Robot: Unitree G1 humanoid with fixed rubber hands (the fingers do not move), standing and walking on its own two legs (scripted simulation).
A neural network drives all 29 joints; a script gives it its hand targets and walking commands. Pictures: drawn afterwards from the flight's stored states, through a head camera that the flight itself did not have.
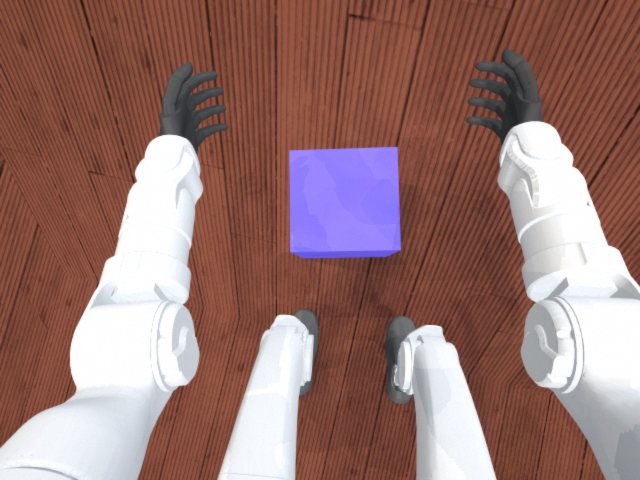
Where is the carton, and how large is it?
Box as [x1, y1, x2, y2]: [289, 147, 400, 257]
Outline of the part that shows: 396,147 289,150 290,251 302,257 386,256 399,250 400,236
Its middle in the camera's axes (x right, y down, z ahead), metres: +0.05 -0.07 +0.86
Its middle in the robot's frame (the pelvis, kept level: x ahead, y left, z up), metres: +0.48 +0.04 -0.51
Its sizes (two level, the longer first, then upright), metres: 0.210 0.200 0.250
